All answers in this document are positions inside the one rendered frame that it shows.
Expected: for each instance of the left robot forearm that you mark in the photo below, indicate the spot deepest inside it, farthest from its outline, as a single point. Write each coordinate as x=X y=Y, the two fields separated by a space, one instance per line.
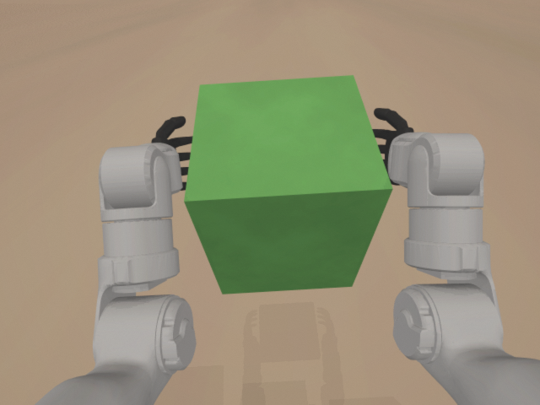
x=136 y=186

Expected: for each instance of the right robot upper arm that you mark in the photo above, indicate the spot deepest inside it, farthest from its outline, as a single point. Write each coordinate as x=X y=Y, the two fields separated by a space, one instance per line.
x=454 y=331

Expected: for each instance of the robot left hand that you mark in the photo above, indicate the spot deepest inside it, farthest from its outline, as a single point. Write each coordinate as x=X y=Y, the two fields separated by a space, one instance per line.
x=165 y=131

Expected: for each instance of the carton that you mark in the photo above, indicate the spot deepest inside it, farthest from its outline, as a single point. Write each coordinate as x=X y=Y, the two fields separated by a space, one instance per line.
x=286 y=184

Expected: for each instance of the robot right hand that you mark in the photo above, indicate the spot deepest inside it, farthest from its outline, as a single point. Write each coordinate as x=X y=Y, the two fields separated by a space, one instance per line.
x=398 y=123

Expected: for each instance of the right robot forearm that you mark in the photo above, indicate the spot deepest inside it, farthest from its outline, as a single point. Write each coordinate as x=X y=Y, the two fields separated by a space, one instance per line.
x=443 y=173

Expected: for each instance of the left robot upper arm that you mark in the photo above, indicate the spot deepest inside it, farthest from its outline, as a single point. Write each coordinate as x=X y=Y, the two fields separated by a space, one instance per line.
x=140 y=342

